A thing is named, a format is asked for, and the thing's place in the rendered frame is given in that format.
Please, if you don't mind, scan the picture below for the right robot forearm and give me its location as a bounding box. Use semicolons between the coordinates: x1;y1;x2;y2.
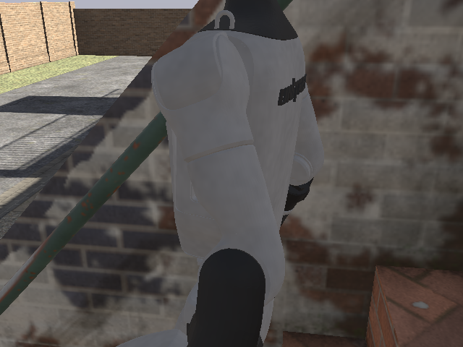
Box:
281;177;314;225

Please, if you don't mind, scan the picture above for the left robot forearm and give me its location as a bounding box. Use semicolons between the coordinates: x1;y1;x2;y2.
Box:
187;248;266;347

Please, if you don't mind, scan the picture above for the right robot upper arm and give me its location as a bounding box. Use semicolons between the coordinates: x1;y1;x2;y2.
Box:
289;83;324;186

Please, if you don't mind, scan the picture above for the left robot upper arm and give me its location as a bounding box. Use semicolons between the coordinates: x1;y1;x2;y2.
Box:
151;31;285;306

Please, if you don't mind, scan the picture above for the robot torso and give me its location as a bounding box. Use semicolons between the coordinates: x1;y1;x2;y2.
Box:
166;10;307;343

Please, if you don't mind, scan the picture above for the left robot thigh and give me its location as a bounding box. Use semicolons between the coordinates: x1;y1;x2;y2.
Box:
116;329;188;347

